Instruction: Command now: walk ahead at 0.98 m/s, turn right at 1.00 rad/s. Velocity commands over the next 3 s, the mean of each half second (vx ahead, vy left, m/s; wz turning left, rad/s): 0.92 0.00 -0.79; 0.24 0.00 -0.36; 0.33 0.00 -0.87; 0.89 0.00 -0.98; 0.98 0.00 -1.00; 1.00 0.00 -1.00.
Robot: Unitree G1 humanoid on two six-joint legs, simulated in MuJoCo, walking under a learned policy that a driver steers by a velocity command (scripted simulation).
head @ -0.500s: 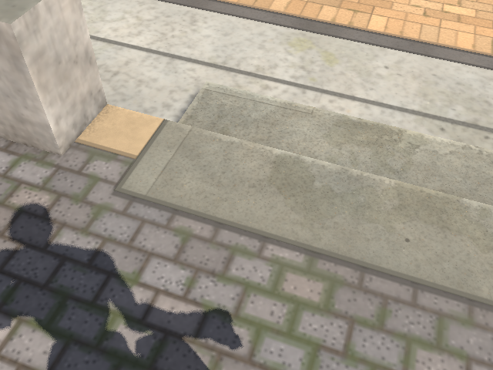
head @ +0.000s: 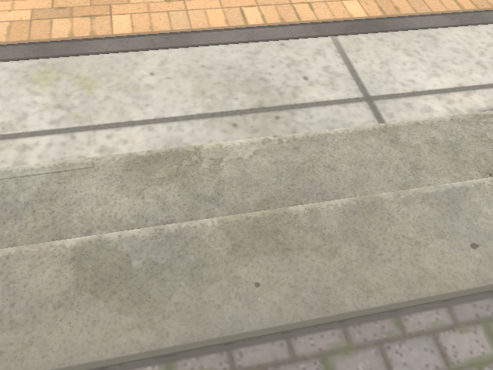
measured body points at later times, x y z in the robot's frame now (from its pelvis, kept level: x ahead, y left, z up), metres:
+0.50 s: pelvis +0.46 +0.01 +0.02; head +0.49 -0.01 +0.47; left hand +0.77 +0.15 -0.05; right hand +0.32 -0.25 -0.10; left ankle +0.43 +0.16 -0.71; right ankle +0.52 -0.13 -0.65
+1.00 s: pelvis +0.69 -0.05 +0.02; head +0.72 -0.07 +0.47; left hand +0.91 +0.14 -0.09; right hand +0.75 -0.37 -0.05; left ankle +0.80 +0.02 -0.71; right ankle +0.62 -0.16 -0.67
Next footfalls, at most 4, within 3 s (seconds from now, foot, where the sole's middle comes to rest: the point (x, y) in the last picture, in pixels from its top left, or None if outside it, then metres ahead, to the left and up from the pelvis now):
0.24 left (171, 367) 0.47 0.15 -0.75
0.60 right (293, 292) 0.67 -0.18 -0.75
0.92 left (227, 242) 0.84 0.00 -0.75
1.36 right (293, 305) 0.63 -0.18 -0.75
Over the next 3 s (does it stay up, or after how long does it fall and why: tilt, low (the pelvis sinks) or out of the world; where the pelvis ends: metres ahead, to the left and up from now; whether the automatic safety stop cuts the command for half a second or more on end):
stays up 0.44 -1.34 0.00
